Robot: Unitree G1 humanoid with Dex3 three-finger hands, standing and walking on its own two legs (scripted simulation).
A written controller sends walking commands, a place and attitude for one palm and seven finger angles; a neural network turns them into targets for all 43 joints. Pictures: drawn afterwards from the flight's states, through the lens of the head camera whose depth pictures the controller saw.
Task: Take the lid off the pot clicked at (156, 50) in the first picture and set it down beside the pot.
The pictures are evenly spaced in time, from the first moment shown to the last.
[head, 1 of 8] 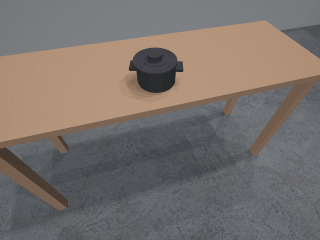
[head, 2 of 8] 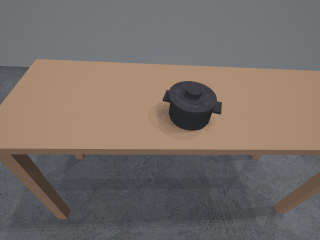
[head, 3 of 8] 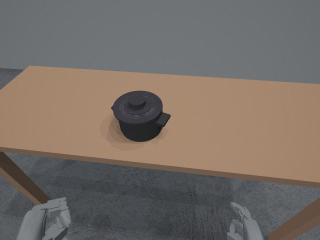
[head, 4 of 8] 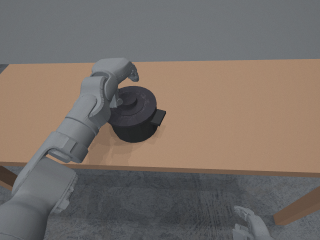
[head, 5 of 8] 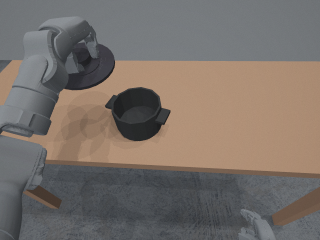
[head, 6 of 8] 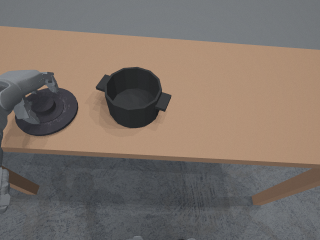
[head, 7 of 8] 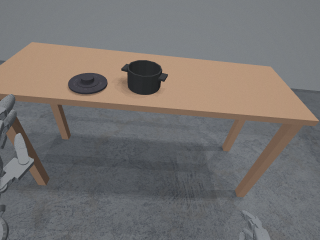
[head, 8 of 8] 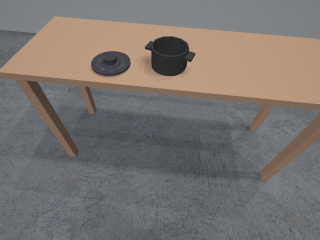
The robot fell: no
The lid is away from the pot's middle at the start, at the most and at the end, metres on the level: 0.01 0.26 0.24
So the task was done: yes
